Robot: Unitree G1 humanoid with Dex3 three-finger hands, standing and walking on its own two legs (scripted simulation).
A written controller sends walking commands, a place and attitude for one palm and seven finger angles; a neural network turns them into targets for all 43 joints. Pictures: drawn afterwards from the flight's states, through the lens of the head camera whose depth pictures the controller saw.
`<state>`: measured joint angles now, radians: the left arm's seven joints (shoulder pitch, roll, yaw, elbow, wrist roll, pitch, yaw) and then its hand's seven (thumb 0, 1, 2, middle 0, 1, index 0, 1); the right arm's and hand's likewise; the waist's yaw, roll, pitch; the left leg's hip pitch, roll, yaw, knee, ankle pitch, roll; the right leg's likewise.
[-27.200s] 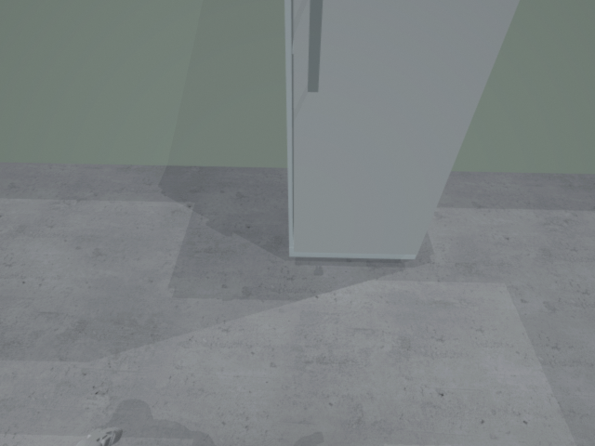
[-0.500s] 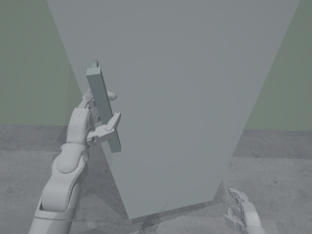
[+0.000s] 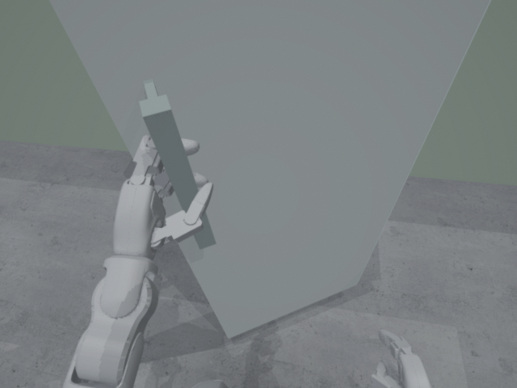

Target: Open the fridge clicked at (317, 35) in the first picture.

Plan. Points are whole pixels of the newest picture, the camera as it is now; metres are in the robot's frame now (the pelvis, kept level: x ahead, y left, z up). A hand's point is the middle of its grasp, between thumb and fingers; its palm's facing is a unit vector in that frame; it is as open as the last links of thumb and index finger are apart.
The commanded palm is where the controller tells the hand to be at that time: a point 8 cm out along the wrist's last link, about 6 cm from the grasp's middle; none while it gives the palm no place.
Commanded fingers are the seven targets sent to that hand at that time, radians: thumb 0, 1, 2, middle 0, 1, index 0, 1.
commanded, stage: walk backward, drawing the door open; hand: left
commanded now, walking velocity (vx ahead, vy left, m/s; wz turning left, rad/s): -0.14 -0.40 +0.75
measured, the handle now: (183, 177) +0.35 +0.10 +0.18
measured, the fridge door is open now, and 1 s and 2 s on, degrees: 31 64 66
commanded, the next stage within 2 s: stop walking and hold the door back in 1.00 s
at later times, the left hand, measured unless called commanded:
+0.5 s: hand (268, 305) +0.18 -0.01 +0.17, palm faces +0.25 -0.94 -0.22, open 8.0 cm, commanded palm +0.14 +0.03 +0.18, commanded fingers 0.00 0.90 0.90 -0.45 -1.40 -0.45 -1.40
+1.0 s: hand (414, 385) +0.12 -0.13 +0.17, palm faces +0.66 -0.72 -0.22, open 8.3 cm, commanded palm +0.06 -0.11 +0.17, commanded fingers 0.00 0.90 0.90 -0.45 -1.40 -0.45 -1.40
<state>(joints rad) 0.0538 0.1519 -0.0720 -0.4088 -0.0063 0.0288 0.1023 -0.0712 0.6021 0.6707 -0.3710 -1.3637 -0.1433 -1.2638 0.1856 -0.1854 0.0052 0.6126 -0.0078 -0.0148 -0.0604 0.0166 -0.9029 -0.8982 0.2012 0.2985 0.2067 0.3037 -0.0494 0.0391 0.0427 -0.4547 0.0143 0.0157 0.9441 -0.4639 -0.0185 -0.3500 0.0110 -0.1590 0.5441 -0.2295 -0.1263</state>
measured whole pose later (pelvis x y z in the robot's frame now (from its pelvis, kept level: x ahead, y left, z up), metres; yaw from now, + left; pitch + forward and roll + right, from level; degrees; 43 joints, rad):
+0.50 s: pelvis -0.06 -0.18 -0.01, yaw +24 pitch -1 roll +1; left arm -0.01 0.17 -0.14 -0.49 0.01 0.02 0.04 -0.09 0.57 0.85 -0.34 -1.28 -0.10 -1.10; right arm 0.07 -0.18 -0.01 0.63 0.03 -0.07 -0.02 0.02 -0.90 -0.90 0.20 0.30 0.21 0.30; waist -0.03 0.06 0.16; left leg -0.49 0.09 -0.07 1.03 -0.56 -0.04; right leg -0.38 -0.05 -0.12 0.69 -0.29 -0.04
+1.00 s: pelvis -0.01 -0.40 -0.01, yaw +46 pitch -1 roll -1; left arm 0.08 0.21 -0.05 -0.51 -0.01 0.00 0.04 -0.14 0.50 0.98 -0.38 -1.31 -0.09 -1.08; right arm 0.08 -0.19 -0.02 0.64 0.03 -0.07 -0.04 0.02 -0.90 -0.90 0.20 0.30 0.21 0.30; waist -0.03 0.05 0.13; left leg -0.53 0.10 -0.04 1.07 -0.58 -0.04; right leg -0.32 -0.08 -0.09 0.66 -0.31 0.02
